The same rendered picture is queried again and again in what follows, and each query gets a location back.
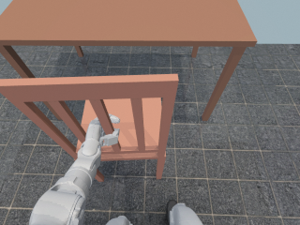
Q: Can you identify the table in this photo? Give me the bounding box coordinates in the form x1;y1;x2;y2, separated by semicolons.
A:
0;0;257;121

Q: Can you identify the robot left forearm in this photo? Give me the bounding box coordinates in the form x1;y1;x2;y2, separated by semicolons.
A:
29;140;101;225

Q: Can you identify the chair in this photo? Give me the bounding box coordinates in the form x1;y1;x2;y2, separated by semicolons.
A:
0;73;179;182

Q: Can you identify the right robot shin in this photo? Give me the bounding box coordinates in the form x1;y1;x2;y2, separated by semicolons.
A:
172;202;186;209

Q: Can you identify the robot left hand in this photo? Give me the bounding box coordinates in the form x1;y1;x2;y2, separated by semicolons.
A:
85;113;120;147

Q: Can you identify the robot right foot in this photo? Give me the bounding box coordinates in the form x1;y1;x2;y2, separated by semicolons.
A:
166;200;177;225

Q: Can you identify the left robot upper arm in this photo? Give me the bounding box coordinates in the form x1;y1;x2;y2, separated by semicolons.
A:
30;190;86;225

